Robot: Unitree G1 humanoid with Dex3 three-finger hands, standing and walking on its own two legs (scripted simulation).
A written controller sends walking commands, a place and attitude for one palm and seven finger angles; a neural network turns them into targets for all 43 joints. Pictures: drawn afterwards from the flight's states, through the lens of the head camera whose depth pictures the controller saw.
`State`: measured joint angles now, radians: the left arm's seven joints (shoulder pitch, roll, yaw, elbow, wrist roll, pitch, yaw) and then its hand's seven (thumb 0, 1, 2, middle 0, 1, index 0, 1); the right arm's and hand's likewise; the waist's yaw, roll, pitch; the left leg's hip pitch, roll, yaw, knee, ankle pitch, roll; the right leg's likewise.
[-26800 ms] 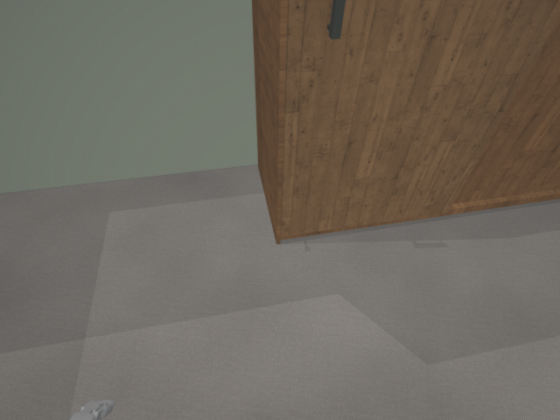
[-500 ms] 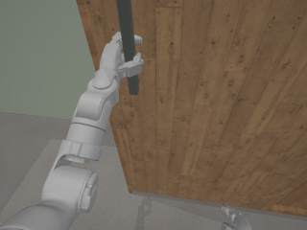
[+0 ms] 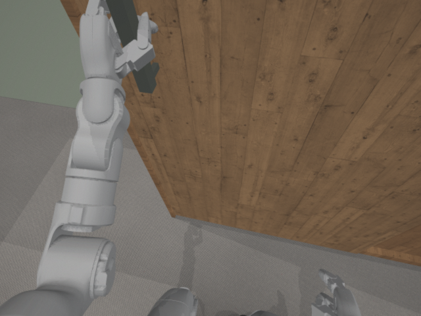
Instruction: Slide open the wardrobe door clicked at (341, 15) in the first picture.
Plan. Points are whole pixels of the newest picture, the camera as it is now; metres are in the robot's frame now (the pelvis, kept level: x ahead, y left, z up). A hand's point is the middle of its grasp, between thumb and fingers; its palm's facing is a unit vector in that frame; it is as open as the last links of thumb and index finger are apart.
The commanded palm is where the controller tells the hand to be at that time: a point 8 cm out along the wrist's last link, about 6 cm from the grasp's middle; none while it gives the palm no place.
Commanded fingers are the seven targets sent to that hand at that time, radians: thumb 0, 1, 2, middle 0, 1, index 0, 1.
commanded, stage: step sideways, sliding the door along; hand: left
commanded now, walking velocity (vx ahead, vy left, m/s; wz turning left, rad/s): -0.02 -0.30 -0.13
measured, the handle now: (131, 9) +0.47 +0.17 +0.27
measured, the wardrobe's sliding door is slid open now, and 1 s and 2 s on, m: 0.00 0.18 0.47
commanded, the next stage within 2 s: none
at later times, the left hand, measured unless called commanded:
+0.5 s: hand (185, 47) +0.44 +0.09 +0.24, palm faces +0.41 -0.90 -0.12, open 7.0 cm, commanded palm +0.40 +0.07 +0.24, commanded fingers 0.00 0.90 0.90 -0.45 -1.40 -0.45 -1.40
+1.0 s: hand (268, 56) +0.43 -0.02 +0.24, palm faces +0.40 -0.91 -0.06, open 7.0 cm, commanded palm +0.39 -0.05 +0.23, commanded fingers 0.00 0.90 0.90 -0.45 -1.40 -0.45 -1.40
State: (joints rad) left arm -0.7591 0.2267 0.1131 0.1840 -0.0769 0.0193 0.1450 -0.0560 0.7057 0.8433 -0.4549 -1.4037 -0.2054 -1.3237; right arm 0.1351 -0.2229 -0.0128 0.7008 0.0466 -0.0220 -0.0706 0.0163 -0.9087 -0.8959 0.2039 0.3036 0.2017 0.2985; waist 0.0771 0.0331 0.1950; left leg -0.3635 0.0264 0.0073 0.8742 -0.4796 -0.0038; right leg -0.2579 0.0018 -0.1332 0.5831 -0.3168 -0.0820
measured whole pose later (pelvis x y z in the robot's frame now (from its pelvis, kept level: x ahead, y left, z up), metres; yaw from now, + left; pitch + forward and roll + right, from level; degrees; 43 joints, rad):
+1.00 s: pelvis +0.09 -0.25 -0.01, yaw +0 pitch -4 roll -3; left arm -0.40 0.26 0.24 -0.25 -0.07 -0.05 0.13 -0.10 0.65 0.81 -0.57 -1.51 -0.20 -1.13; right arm 0.09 -0.13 0.03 0.53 0.03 -0.15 0.05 0.02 -0.90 -0.90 0.21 0.30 0.20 0.30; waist 0.16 0.05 0.25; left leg -0.12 0.30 0.13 0.60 -0.35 -0.14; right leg -0.27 -0.01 -0.10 0.59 -0.11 0.03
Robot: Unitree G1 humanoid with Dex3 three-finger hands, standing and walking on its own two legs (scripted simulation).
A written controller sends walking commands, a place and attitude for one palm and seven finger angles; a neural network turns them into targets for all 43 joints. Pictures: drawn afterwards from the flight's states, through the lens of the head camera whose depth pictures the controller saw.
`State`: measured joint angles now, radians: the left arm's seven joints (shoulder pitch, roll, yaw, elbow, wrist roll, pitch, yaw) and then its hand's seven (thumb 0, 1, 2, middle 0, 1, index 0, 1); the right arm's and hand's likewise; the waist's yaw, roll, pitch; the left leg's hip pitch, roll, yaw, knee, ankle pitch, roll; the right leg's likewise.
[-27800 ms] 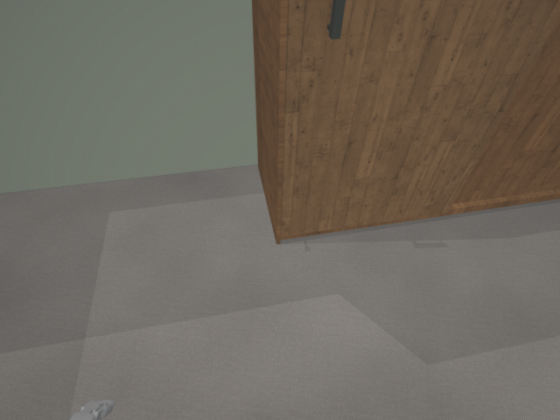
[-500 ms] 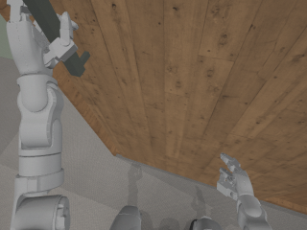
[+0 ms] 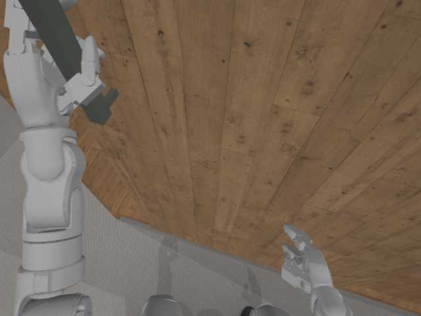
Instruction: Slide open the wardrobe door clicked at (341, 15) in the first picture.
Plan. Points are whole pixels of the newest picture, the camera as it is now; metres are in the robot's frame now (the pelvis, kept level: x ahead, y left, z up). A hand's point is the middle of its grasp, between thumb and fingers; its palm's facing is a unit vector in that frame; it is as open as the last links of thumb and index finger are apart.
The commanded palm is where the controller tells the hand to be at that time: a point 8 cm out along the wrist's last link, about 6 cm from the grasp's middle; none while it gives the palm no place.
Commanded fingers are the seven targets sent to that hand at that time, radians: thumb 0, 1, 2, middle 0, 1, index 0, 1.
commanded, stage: step sideways, sliding the door along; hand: left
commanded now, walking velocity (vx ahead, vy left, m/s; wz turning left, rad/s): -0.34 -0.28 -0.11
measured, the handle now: (73, 34) +0.36 +0.26 +0.28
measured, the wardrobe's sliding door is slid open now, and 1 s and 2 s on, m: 0.18 0.47 0.58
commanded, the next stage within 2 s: none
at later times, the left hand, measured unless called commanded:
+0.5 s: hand (208, 110) +0.30 +0.08 +0.25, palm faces +0.13 -0.99 +0.01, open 7.1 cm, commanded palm +0.28 +0.07 +0.22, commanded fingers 0.00 0.90 0.90 -0.45 -1.40 -0.45 -1.40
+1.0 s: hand (336, 146) +0.29 -0.05 +0.25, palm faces +0.06 -1.00 -0.03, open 7.2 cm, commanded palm +0.27 -0.04 +0.23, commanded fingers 0.00 0.90 0.90 -0.45 -1.40 -0.45 -1.40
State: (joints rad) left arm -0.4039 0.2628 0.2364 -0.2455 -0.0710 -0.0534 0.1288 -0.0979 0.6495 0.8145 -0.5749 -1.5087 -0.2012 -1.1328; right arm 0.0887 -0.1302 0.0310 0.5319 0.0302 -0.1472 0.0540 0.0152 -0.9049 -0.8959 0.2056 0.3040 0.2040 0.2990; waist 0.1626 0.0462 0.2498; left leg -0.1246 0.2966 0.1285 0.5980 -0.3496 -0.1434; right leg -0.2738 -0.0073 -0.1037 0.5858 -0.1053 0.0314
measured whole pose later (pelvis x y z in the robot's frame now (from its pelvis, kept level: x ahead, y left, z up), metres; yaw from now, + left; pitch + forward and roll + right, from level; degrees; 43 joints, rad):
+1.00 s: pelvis -0.11 -0.17 +0.01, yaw -3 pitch -2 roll -2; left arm -0.58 0.21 0.06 -0.07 -0.06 -0.07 0.13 -0.04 0.71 0.77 -0.46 -1.41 -0.09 -1.17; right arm 0.08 -0.21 -0.04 0.65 0.03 0.01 0.00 0.02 -0.91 -0.90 0.20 0.30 0.20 0.30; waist 0.06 0.01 0.23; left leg -0.28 0.13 0.16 0.62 -0.30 0.02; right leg -0.51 -0.01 -0.03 1.18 -0.45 0.01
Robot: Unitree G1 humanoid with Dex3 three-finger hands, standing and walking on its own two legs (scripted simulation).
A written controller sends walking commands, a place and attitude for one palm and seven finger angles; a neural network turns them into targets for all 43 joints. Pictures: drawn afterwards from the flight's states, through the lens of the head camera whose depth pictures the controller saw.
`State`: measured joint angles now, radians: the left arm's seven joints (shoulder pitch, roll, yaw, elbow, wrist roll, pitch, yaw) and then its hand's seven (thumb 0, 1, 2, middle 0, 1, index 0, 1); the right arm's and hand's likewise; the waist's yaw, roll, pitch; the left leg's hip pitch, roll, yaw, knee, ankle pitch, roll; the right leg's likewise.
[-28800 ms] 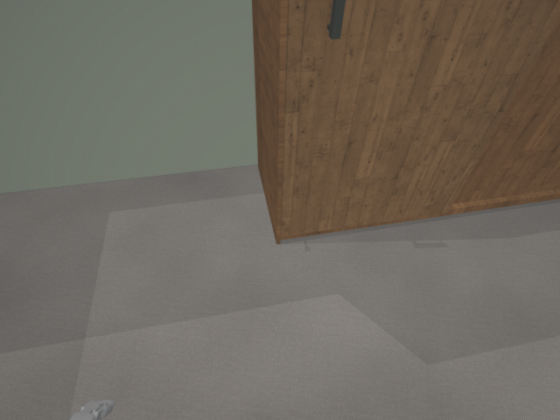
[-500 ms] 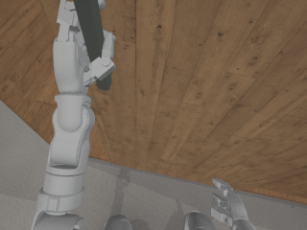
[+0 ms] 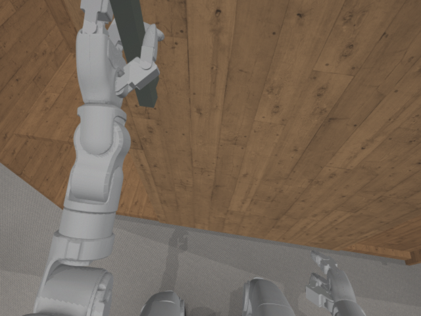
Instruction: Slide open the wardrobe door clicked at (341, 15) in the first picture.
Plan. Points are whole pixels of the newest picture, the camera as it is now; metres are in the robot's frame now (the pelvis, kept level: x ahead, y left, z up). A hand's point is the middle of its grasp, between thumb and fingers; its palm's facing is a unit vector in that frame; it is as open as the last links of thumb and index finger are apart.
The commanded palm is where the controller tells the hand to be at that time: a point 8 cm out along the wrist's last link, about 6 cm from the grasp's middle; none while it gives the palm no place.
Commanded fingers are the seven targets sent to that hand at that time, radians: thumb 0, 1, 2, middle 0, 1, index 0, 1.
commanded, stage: step sideways, sliding the door along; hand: left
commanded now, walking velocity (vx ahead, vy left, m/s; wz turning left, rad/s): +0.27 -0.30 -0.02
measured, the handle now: (136, 18) +0.43 +0.16 +0.27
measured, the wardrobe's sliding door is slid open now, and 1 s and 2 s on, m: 0.47 0.58 0.58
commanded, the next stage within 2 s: stop walking and hold the door there in 1.22 s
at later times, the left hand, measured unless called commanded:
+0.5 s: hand (219, 66) +0.39 +0.05 +0.25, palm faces +0.29 -0.96 -0.03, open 7.1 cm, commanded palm +0.36 +0.03 +0.22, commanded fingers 0.00 0.90 0.90 -0.45 -1.40 -0.45 -1.40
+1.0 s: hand (242, 65) +0.40 +0.02 +0.25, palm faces +0.53 -0.84 -0.09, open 7.1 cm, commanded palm +0.36 -0.01 +0.22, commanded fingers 0.00 0.90 0.90 -0.45 -1.40 -0.45 -1.40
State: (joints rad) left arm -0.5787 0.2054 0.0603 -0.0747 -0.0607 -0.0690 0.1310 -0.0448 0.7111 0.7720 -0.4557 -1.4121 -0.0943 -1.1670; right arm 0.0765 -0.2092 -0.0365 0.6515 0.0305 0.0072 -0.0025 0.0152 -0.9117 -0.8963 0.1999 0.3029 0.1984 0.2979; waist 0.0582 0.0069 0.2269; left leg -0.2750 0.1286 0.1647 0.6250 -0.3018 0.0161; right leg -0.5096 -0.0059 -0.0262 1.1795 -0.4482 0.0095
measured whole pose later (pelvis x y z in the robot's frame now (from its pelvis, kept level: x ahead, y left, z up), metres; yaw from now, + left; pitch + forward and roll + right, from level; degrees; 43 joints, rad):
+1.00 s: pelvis +0.03 -0.27 -0.01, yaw +4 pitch -2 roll -3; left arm -0.65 0.37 0.28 0.10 -0.07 0.00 0.16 -0.10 0.66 0.82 -0.51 -1.43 -0.14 -1.25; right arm 0.05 -0.17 0.03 0.56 0.06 -0.07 0.03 0.01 -0.90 -0.90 0.21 0.30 0.21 0.30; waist 0.14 0.06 0.21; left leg -0.33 0.27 0.05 0.68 -0.34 -0.11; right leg -0.22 -0.01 -0.12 0.56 -0.27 0.01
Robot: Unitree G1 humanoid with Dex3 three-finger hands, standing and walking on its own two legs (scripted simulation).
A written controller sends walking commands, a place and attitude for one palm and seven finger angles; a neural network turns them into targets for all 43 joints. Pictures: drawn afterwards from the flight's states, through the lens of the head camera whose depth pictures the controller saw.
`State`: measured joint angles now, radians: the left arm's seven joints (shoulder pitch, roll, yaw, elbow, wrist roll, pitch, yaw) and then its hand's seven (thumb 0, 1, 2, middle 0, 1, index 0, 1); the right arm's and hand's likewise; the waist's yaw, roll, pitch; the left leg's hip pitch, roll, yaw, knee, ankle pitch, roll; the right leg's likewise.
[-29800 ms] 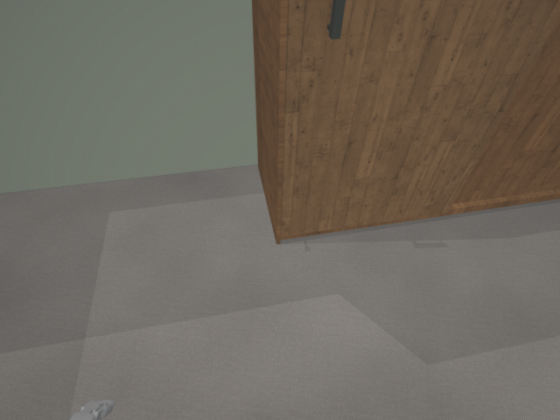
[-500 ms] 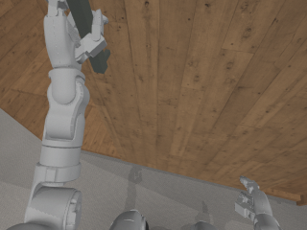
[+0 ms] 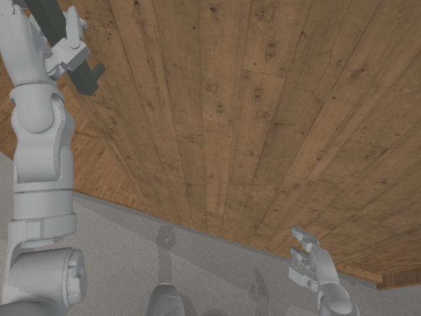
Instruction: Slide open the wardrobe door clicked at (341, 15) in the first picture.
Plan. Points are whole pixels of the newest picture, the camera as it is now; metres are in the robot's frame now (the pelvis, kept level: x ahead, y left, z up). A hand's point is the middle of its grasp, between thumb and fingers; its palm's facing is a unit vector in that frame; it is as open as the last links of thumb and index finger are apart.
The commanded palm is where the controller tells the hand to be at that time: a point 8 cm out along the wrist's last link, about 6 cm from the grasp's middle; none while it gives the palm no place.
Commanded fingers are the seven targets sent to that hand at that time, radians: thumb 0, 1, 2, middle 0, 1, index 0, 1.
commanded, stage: step sideways, sliding the door along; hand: left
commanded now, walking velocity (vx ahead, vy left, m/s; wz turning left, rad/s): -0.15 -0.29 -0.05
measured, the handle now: (58, 7) +0.42 +0.29 +0.28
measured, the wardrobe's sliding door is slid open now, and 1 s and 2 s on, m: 0.58 0.58 0.58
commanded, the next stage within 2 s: stop walking and hold the door there in 0.22 s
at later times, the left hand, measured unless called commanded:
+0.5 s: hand (72, 42) +0.39 +0.27 +0.26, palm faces +0.47 -0.87 -0.15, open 7.1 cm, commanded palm +0.35 +0.29 +0.21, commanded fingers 0.00 0.90 0.90 -0.45 -1.40 -0.45 -1.40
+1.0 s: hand (71, 41) +0.39 +0.27 +0.26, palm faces +0.61 -0.77 -0.19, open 7.1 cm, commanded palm +0.35 +0.31 +0.21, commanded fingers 0.00 0.90 0.90 -0.45 -1.40 -0.45 -1.40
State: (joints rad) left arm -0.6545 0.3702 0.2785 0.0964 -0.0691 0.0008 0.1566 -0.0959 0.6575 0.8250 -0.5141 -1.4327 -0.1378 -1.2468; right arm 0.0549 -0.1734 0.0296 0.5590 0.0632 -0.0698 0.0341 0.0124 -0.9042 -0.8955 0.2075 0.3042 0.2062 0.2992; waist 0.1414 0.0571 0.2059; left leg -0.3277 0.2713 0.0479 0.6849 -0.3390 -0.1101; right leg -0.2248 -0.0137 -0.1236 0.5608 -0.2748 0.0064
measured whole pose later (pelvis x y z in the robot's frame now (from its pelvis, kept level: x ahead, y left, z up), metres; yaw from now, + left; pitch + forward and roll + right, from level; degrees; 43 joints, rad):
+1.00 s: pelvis +0.00 -0.08 +0.01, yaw -10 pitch -2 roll +0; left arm -0.37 0.73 0.66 0.52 -0.04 -0.12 0.09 -0.17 0.56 0.78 -0.46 -1.40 -0.23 -1.27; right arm 0.28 -0.37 -0.03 0.74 0.05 -0.05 -0.09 0.01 -0.91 -0.90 0.20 0.30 0.20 0.30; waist -0.05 -0.01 0.01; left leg -0.25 0.03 0.07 0.54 -0.26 0.01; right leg -0.33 0.03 -0.07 0.51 -0.14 -0.05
